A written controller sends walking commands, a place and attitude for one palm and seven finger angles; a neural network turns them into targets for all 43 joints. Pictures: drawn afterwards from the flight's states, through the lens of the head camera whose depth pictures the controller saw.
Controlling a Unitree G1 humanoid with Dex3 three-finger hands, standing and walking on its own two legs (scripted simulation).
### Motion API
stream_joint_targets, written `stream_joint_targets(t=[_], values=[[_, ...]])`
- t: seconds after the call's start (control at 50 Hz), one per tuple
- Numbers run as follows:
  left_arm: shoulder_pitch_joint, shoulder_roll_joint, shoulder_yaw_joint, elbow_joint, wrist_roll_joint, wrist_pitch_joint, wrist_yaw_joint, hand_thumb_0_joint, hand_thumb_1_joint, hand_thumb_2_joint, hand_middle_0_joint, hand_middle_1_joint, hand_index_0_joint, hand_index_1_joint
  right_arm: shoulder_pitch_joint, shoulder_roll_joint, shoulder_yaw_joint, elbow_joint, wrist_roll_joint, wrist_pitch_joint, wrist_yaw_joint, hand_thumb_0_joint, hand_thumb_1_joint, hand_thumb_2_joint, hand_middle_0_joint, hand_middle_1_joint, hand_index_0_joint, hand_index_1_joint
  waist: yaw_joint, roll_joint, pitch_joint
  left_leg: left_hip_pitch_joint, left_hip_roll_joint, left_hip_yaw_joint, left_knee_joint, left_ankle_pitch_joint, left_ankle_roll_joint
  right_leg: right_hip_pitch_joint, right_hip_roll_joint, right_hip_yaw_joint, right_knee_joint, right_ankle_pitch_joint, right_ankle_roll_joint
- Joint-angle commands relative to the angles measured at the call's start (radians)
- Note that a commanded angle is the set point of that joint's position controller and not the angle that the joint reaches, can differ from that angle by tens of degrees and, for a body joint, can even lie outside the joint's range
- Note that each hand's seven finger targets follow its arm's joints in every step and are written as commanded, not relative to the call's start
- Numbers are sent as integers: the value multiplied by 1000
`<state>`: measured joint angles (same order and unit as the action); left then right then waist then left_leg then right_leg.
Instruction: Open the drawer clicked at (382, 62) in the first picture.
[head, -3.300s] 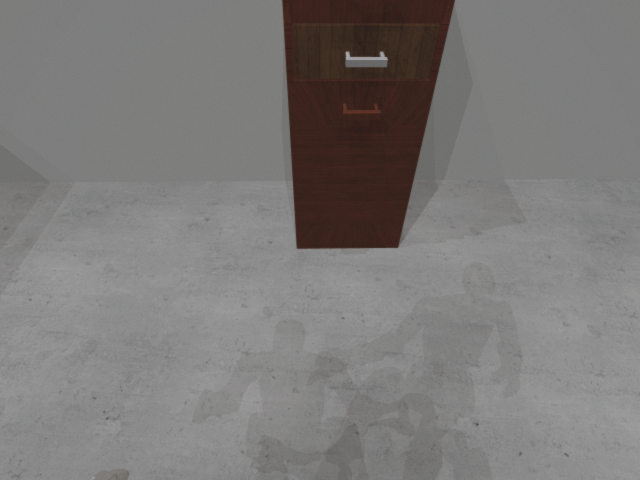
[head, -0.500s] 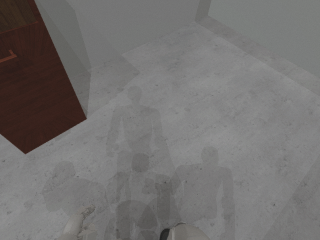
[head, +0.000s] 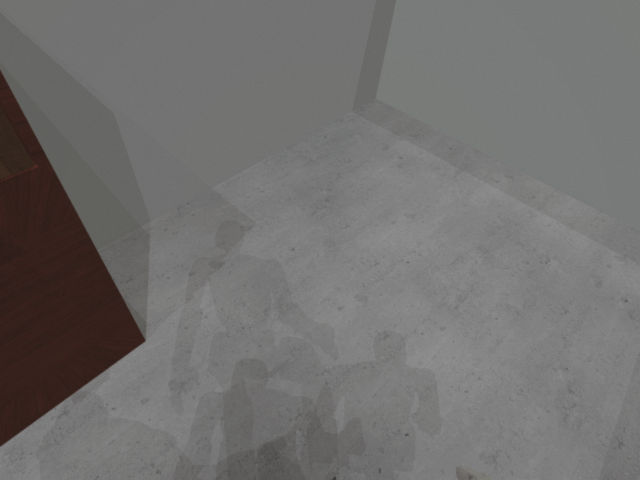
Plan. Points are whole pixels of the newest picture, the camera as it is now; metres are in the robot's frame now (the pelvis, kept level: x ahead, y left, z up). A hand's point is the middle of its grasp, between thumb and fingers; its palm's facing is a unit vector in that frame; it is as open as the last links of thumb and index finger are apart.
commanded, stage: walk to a spot facing it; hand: left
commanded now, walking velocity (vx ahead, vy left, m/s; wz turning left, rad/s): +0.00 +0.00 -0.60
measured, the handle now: out of the picture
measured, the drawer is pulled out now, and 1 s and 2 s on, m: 0.00 0.00 0.00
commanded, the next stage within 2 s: turn to face it in 0.16 s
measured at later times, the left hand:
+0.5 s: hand (263, 384) +0.29 +0.11 -0.16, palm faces -0.18 -0.96 -0.21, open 7.4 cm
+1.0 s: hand (180, 433) +0.20 +0.22 -0.16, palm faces +0.17 -0.95 -0.25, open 7.4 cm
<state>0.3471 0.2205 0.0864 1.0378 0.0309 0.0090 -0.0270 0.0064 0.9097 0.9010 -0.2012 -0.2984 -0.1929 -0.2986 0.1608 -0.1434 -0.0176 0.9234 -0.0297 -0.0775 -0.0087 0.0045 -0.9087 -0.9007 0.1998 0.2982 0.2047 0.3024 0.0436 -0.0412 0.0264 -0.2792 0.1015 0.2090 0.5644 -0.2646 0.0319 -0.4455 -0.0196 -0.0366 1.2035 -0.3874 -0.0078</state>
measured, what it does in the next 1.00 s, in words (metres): walks ahead: right foot, then left foot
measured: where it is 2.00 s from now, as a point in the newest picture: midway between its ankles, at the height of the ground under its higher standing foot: outside the picture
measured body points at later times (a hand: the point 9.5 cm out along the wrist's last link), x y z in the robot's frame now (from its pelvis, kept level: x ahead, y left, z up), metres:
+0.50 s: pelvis +0.13 -0.04 -0.01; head +0.15 -0.05 +0.44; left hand +0.30 +0.16 -0.14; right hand +0.05 -0.25 -0.17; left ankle +0.08 +0.10 -0.68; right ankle +0.15 -0.14 -0.73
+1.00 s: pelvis +0.14 -0.01 +0.01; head +0.17 +0.02 +0.45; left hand +0.19 +0.27 -0.14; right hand +0.22 -0.26 -0.13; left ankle +0.18 +0.08 -0.73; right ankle +0.14 -0.17 -0.66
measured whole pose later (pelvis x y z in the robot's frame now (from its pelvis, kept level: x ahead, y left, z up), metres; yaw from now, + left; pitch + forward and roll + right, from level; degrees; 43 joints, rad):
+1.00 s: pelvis +0.14 -0.01 +0.01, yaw +7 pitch +1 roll -2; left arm 0.17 0.25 0.10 0.94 0.02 0.06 0.02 0.01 0.91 0.90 -0.20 -0.30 -0.19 -0.30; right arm 0.25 -0.20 -0.06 0.95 -0.02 0.02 -0.01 0.01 -0.91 -0.90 0.20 0.30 0.20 0.30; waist -0.02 -0.01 0.05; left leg -0.31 -0.02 0.02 0.46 -0.17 0.06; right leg -0.46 -0.08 -0.02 1.02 -0.39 0.10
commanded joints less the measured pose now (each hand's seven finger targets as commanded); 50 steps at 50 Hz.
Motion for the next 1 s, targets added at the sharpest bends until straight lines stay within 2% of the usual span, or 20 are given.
stream_joint_targets(t=[0.0, 0.12, 0.24, 0.28, 0.3, 0.32, 0.34, 0.36, 0.38, 0.4, 0.46, 0.56, 0.62, 0.64, 0.66, 0.68, 0.7, 0.74, 0.8, 0.98], values=[[-2, 7, 13, -91, -2, 1, -9, 0, 900, 900, -200, -300, -200, -300, 121, -137, -37, 13, 11, -9, -22, 0, -900, -900, 200, 300, 200, 300, -23, 169, 12, 73, 258, -107, -316, 320, 44, -148, -85, 14, 55, 125, 36], [-107, -15, 13, -132, 0, 26, -12, 0, 900, 900, -200, -300, -200, -300, 162, -156, -54, 39, 11, 9, -25, 0, -900, -900, 200, 300, 200, 300, -47, 193, 26, 161, 248, 30, -261, 519, 57, -183, -90, -49, -160, 185, 64], [-208, -7, 5, -174, -1, 14, -5, 0, 900, 900, -200, -300, -200, -300, 181, -193, -79, 52, 1, 38, -19, 0, -900, -900, 200, 300, 200, 300, -83, 236, 16, 229, 284, 70, -141, 558, 55, -51, -44, -97, -457, 120, 29], [-121, 8, -1, -145, 5, -7, 9, 0, 900, 900, -200, -300, -200, -300, 192, -191, -75, 67, 4, 45, -16, 0, -900, -900, 200, 300, 200, 300, -44, 190, -42, 214, 261, 61, 10, 646, 30, 126, -1, -123, -611, 187, 6], [-20, 44, 4, -109, 10, -24, 18, 0, 900, 900, -200, -300, -200, -300, 198, -180, -68, 71, 11, 44, -12, 0, -900, -900, 200, 300, 200, 300, 10, 111, -109, 145, 215, 72, 159, 591, -7, 310, -20, -101, -720, 367, -1], [74, 146, 21, -73, 15, -45, 36, 0, 900, 900, -200, -300, -200, -300, 230, -110, -50, 64, 24, 44, -6, 0, -900, -900, 200, 300, 200, 300, 37, -126, -233, -111, 109, 79, 406, 140, -58, 591, -267, 162, -705, 800, -76], [110, 189, 14, -45, -12, -49, 38, 0, 900, 900, -200, -300, -200, -300, 235, -77, -38, 51, 30, 53, -15, 0, -900, -900, 200, 300, 200, 300, 26, -165, -298, -184, 16, -47, 563, -379, -79, 622, -419, 251, -692, 1177, -193], [60, 194, 11, -56, -15, -52, 45, 0, 900, 900, -200, -300, -200, -300, 221, -76, -33, 48, 33, 63, -23, 0, -900, -900, 200, 300, 200, 300, 21, -149, -319, -173, 23, -170, 594, -394, -70, 562, -417, 224, -729, 1094, -223], [-19, 163, 5, -68, -13, -47, 54, 0, 900, 900, -200, -300, -200, -300, 199, -80, -34, 56, 30, 74, -23, 0, -900, -900, 200, 300, 200, 300, 3, -175, -246, -181, 26, -196, 604, -357, -67, 470, -405, 218, -780, 910, -213], [-95, 129, -8, -79, -10, -44, 60, 0, 900, 900, -200, -300, -200, -300, 186, -85, -33, 74, 23, 79, -22, 0, -900, -900, 200, 300, 200, 300, -17, -132, -147, -186, 37, -199, 594, -309, -70, 374, -378, 164, -801, 816, -195], [-203, 101, -19, -102, -6, -28, 66, 0, 900, 900, -200, -300, -200, -300, 219, -60, -33, 100, 19, 106, -13, 0, -900, -900, 200, 300, 200, 300, -67, -92, -46, -135, 21, -166, 510, -236, -83, 206, -337, 2, -839, 636, -147], [-197, 119, 0, -121, -3, -10, 68, 0, 900, 900, -200, -300, -200, -300, 168, -56, -41, 56, 16, 107, 8, 0, -900, -900, 200, 300, 200, 300, -44, -125, -19, -130, 1, -95, 314, -188, -85, 215, -340, -68, -823, 460, -121], [-206, 121, 11, -135, -9, 1, 65, 0, 900, 900, -200, -300, -200, -300, 194, -65, -50, 41, 10, 103, 16, 0, -900, -900, 200, 300, 200, 300, -67, -108, -28, -41, -19, -54, 114, -29, -79, 186, -315, -126, -727, 331, -66], [-202, 112, 13, -144, -15, 7, 62, 0, 900, 900, -200, -300, -200, -300, 210, -89, -58, 42, 8, 100, 18, 0, -900, -900, 200, 300, 200, 300, -78, -52, -26, 27, -16, -57, 27, 49, -72, 133, -300, -145, -664, 249, -37], [-195, 75, 12, -163, -19, 15, 57, 0, 900, 900, -200, -300, -200, -300, 241, -151, -71, 34, 3, 92, 20, 0, -900, -900, 200, 300, 200, 300, -93, 138, -28, 52, 76, -236, -101, 157, -25, 57, -222, -180, -516, 80, 13], [-206, 20, 3, -202, -24, 20, 52, 0, 900, 900, -200, -300, -200, -300, 272, -243, -93, 16, -4, 86, 16, 0, -900, -900, 200, 300, 200, 300, -113, 380, -12, 79, 291, -549, -247, 334, 92, -99, -100, -187, -289, -219, 81], [-272, 28, -2, -224, -11, 24, 57, 0, 900, 900, -200, -300, -200, -300, 296, -268, -101, 31, -8, 81, 1, 0, -900, -900, 200, 300, 200, 300, -149, 350, -31, 74, 338, -676, -303, 305, 160, -143, -72, -63, -82, -270, 72], [-272, 29, 10, -210, -10, 15, 48, 0, 900, 900, -200, -300, -200, -300, 207, -236, -90, 9, 0, 73, -11, 0, -900, -900, 200, 300, 200, 300, -101, 226, -49, 97, 262, -579, -270, 267, 141, -207, -92, 31, 22, -103, 69], [-201, 48, 16, -167, -13, 14, 40, 0, 900, 900, -200, -300, -200, -300, 128, -206, -75, -22, 6, 60, -16, 0, -900, -900, 200, 300, 200, 300, -63, 161, -96, 137, 166, -414, -240, 394, 104, -149, -93, 33, -16, 18, 88], [-223, 76, 11, -192, -18, 24, 46, 0, 900, 900, -200, -300, -200, -300, 126, -263, -100, -29, 7, 84, -3, 0, -900, -900, 200, 300, 200, 300, -94, 165, -91, 174, 143, -517, -256, 254, 143, -88, -51, 35, -257, -31, 103]])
